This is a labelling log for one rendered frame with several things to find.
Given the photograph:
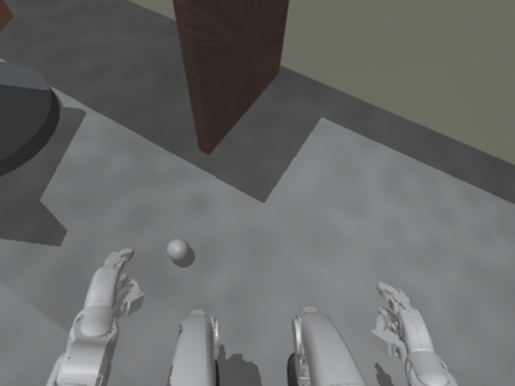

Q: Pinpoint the right robot arm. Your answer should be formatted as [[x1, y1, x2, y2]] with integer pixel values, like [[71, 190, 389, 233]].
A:
[[405, 351, 458, 386]]

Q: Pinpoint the right robot hand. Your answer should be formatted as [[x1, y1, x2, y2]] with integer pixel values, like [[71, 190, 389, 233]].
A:
[[372, 281, 435, 363]]

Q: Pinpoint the left robot arm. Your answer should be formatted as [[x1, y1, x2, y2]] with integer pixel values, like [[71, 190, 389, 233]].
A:
[[46, 305, 119, 386]]

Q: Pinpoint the left robot hand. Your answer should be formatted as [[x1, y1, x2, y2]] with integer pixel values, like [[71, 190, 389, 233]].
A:
[[84, 248, 145, 318]]

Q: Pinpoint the ball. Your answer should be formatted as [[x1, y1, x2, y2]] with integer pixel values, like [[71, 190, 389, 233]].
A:
[[167, 239, 190, 261]]

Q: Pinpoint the office chair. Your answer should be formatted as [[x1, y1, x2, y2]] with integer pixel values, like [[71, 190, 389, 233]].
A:
[[0, 0, 60, 177]]

